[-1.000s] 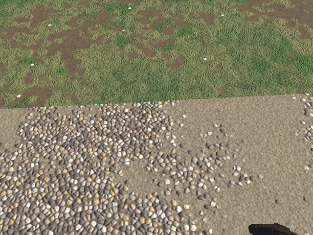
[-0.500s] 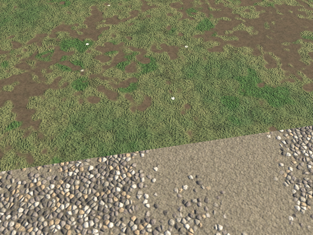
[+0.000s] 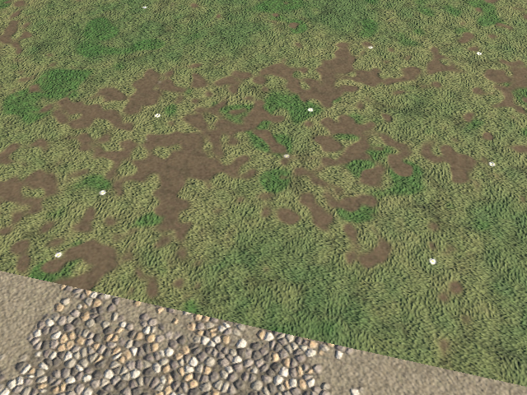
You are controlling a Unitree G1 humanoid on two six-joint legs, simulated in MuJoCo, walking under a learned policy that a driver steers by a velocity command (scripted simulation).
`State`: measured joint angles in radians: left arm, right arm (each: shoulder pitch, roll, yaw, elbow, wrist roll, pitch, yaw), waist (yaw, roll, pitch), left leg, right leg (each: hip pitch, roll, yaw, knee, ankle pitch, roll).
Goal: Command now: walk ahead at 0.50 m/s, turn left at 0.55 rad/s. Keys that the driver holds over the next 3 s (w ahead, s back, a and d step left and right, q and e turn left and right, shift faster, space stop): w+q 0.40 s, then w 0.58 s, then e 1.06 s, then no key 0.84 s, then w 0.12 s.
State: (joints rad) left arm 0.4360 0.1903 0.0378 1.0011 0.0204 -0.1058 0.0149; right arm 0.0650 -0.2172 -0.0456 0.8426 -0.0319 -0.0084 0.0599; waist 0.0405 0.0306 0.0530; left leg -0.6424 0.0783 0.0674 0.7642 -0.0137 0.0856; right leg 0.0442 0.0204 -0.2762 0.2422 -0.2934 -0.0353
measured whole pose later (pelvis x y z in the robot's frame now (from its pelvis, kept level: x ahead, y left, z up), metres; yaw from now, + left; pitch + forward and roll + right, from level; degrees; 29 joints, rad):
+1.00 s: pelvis +0.54 +0.10 +0.01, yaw +21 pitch +0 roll -1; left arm 0.41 0.22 0.04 0.95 0.01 -0.09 -0.02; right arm 0.18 -0.25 -0.03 0.84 -0.04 -0.04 0.03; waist 0.03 0.04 0.03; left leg -0.61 0.09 -0.02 0.91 -0.15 0.03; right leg -0.08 0.08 -0.06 0.24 -0.17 -0.08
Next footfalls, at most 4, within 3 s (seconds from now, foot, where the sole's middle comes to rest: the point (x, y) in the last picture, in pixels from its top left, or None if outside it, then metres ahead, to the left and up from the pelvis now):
0.14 left None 0.22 0.09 -0.78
0.70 right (275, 352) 0.58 0.03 -0.78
1.18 left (183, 292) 0.74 0.29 -0.78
1.64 right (263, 312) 0.69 0.07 -0.78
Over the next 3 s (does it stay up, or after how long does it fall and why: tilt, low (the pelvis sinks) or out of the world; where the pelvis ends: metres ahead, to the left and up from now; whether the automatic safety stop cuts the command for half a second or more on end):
stays up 0.62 0.16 0.00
